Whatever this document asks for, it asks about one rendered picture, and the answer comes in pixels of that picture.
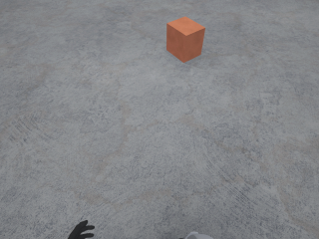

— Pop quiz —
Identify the robot right shin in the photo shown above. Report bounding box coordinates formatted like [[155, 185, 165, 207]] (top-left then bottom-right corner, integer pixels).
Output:
[[185, 231, 198, 238]]

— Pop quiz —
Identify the robot left hand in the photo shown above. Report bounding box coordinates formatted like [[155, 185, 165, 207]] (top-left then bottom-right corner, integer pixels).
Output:
[[68, 220, 95, 239]]

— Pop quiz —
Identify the carton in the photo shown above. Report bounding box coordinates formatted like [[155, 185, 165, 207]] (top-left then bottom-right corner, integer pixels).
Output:
[[166, 16, 205, 63]]

